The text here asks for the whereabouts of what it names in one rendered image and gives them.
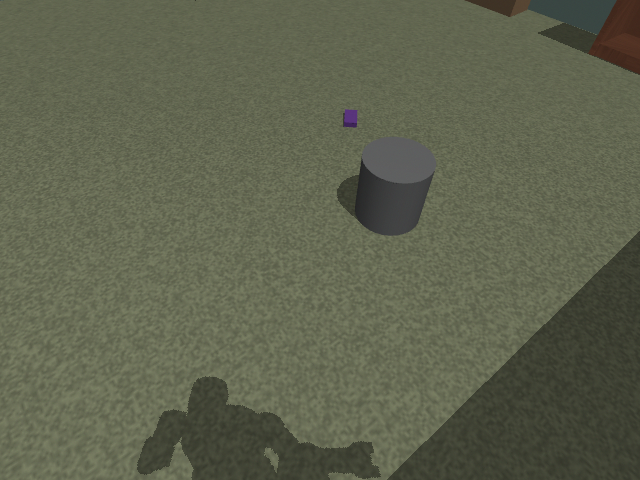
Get bookshelf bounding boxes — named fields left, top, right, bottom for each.
left=588, top=0, right=640, bottom=74

